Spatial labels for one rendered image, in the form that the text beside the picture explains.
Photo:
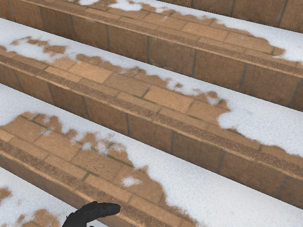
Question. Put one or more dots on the left robot hand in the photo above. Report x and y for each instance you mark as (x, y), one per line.
(90, 212)

